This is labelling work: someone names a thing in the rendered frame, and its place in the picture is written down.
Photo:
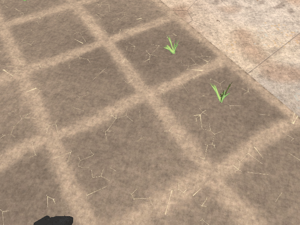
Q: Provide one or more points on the left robot hand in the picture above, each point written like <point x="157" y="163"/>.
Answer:
<point x="57" y="220"/>

